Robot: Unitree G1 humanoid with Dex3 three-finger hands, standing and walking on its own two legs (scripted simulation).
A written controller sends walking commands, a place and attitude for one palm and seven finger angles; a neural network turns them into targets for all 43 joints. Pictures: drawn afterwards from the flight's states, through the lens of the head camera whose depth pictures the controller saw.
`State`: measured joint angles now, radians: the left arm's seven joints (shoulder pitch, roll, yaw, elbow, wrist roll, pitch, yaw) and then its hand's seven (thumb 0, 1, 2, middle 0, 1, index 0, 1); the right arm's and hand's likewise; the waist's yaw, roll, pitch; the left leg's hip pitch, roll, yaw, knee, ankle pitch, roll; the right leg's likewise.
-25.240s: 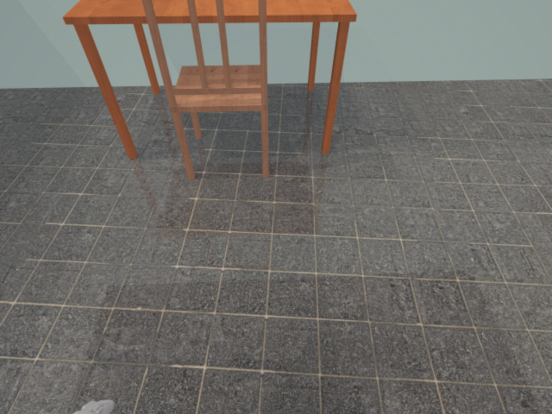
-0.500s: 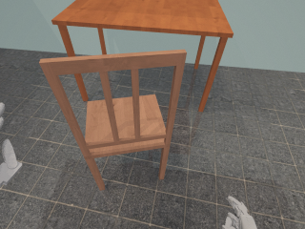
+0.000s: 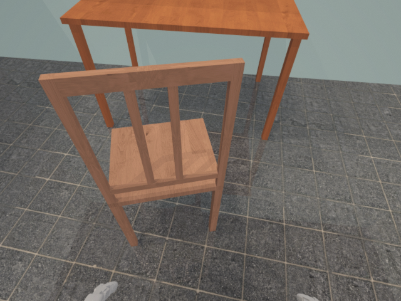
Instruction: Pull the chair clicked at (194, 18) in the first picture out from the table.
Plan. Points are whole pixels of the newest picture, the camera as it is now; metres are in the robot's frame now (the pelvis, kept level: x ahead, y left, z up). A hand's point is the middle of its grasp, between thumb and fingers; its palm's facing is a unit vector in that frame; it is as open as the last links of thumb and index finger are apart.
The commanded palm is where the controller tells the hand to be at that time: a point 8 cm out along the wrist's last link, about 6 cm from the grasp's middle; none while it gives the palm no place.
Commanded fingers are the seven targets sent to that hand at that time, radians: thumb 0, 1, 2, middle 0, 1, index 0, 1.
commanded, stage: let the arm hang, fingers relaxed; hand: left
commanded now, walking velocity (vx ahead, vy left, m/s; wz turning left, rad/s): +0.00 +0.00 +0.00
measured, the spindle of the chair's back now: (142, 144) +0.52 +0.19 -0.05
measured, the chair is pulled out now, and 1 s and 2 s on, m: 0.57 0.57 0.57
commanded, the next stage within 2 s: look to check the result in 0.86 s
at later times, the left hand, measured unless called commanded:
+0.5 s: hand out of the picture -0.03 +0.15 -0.17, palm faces +0.05 -0.98 -0.19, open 7.3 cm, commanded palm none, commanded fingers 0.00 0.90 0.90 -0.20 -0.30 -0.20 -0.30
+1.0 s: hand out of the picture -0.01 +0.14 -0.17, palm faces +0.07 -0.98 -0.17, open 7.3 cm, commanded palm none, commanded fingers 0.00 0.90 0.90 -0.20 -0.30 -0.20 -0.30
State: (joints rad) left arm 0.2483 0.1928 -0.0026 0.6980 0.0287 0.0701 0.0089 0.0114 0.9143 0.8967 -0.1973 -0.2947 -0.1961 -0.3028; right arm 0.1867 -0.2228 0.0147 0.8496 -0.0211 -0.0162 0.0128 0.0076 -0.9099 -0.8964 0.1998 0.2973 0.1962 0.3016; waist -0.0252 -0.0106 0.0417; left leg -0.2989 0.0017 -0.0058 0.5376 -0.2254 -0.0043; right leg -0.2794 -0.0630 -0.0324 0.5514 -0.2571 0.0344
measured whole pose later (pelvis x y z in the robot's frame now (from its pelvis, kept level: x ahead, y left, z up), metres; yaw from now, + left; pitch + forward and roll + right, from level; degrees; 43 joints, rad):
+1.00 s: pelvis +0.01 -0.02 +0.00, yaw +1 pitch -1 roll +0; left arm 0.33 0.12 0.00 1.06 0.01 0.01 0.03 0.01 0.92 0.90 -0.20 -0.30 -0.20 -0.30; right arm 0.35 -0.11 0.00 1.07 -0.01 -0.01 -0.03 0.00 -0.91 -0.90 0.20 0.30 0.19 0.30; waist 0.01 0.01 0.05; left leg -0.26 0.04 -0.04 0.49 -0.21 -0.04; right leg -0.22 -0.03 -0.07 0.49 -0.24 0.00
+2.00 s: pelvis +0.02 -0.03 +0.01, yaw +1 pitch -2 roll +0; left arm 0.32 0.12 0.00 1.05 0.01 0.01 0.03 0.01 0.92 0.90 -0.20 -0.30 -0.20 -0.30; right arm 0.33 -0.11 0.00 1.08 -0.01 -0.01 -0.03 0.00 -0.91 -0.90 0.20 0.30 0.19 0.30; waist 0.01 0.01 0.07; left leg -0.23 0.04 -0.04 0.47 -0.22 -0.04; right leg -0.20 -0.03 -0.07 0.48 -0.26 -0.01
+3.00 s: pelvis +0.02 -0.03 +0.01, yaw +1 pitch -2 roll +0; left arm 0.32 0.11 0.00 1.05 0.01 0.01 0.03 0.01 0.91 0.90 -0.20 -0.30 -0.20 -0.30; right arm 0.33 -0.11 0.00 1.08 -0.01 -0.01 -0.03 0.00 -0.91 -0.90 0.20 0.30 0.19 0.30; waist 0.01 0.01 0.07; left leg -0.22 0.04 -0.05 0.47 -0.22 -0.04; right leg -0.19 -0.02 -0.07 0.49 -0.26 -0.01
